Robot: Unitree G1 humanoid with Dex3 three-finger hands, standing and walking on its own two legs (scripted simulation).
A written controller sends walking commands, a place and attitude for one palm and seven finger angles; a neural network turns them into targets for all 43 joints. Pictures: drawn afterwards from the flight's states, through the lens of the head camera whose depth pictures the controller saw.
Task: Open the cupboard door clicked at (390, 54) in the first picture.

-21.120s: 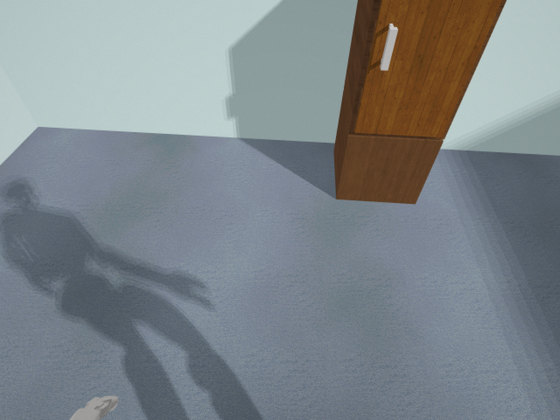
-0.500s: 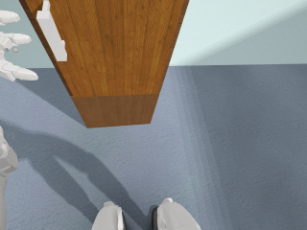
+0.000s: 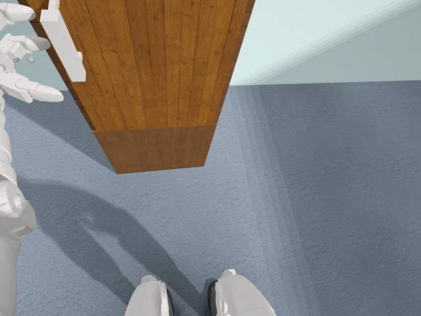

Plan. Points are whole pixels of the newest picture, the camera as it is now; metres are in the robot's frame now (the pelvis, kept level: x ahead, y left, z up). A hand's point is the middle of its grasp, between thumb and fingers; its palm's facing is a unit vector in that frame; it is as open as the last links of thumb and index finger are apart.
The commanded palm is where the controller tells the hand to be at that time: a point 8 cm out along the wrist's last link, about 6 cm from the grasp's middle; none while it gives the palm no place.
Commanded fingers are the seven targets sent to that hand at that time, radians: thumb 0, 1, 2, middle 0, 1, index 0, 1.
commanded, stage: slide the fingers in behind the handle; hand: left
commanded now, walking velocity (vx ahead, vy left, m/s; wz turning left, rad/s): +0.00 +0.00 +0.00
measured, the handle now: (67, 41) +0.59 +0.19 +0.08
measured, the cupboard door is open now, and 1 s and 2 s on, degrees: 0 0 0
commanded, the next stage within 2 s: close the thumb around the handle in 1.38 s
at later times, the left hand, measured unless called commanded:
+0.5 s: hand (59, 64) +0.53 +0.20 +0.09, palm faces +0.00 -1.00 -0.01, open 14.0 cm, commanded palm +0.51 +0.24 +0.08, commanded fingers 0.00 -0.50 0.30 -0.30 -1.20 -0.30 -1.20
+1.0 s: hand (74, 63) +0.53 +0.17 +0.09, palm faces +0.03 -1.00 -0.02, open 14.0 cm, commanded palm +0.51 +0.21 +0.08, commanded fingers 0.00 -0.50 0.30 -0.30 -1.20 -0.30 -1.20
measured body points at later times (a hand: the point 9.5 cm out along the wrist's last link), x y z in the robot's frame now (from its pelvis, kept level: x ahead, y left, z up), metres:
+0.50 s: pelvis +0.00 -0.01 +0.00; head +0.15 +0.02 +0.42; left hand +0.53 +0.25 +0.09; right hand -0.02 -0.27 -0.10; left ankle +0.01 +0.07 -0.67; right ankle +0.01 -0.13 -0.67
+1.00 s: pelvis +0.00 -0.02 +0.00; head +0.14 +0.01 +0.43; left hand +0.52 +0.23 +0.10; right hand -0.02 -0.27 -0.11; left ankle +0.01 +0.07 -0.67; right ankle +0.01 -0.13 -0.67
